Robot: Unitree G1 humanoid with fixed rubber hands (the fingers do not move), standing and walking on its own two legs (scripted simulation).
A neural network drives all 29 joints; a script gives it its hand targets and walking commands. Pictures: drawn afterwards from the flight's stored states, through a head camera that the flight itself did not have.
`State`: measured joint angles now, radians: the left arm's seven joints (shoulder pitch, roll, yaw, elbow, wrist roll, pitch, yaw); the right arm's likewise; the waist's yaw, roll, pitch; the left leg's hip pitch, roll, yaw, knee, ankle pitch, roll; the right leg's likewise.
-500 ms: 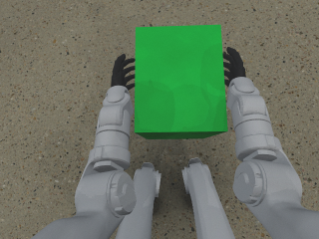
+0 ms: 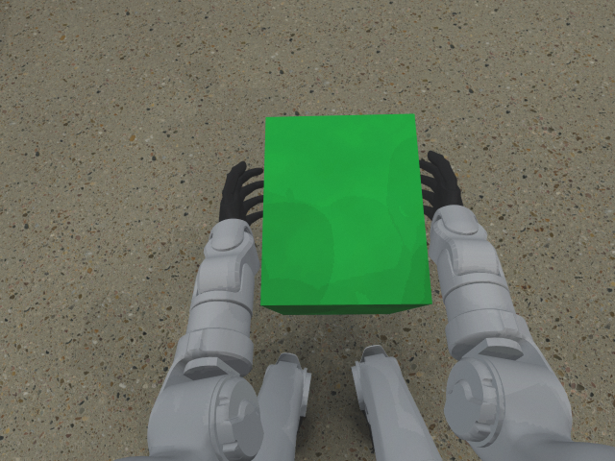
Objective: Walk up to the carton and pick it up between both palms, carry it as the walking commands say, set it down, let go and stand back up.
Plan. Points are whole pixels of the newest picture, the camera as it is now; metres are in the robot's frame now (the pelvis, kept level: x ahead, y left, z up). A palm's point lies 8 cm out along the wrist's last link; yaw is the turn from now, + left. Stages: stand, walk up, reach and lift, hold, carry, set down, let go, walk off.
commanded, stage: reach and lift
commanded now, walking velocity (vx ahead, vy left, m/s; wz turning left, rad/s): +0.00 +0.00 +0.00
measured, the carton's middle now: (337, 231) +0.42 -0.02 -0.12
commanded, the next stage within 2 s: none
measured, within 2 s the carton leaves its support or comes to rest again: neither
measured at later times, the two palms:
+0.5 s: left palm (215, 217) +0.40 +0.12 +0.02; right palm (461, 203) +0.41 -0.15 +0.02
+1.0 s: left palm (183, 211) +0.38 +0.13 +0.09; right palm (481, 195) +0.38 -0.15 +0.09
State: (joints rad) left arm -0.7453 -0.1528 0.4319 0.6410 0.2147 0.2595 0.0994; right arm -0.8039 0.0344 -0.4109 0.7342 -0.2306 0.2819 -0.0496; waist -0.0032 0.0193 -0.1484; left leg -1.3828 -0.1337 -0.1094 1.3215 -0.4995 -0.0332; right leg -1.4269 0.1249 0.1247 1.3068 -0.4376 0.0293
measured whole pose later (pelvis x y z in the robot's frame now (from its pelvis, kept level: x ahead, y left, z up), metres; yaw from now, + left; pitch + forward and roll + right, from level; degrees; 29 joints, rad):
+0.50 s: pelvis +0.02 +0.00 +0.07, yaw +0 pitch +25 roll +0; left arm -0.57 -0.19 0.40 0.58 0.23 0.23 0.08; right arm -0.63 0.08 -0.38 0.67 -0.23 0.25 -0.04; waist 0.00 0.02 -0.10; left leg -1.03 -0.11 -0.13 1.02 -0.42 -0.02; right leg -1.07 0.11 0.14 1.01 -0.36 0.02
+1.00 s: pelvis +0.03 +0.00 +0.12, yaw -1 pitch +15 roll +0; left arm -0.44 -0.21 0.36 0.51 0.26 0.31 0.06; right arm -0.49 0.13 -0.36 0.59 -0.26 0.31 -0.03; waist 0.01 0.01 -0.06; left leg -0.66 -0.09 -0.14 0.71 -0.31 -0.01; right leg -0.70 0.09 0.16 0.70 -0.26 0.01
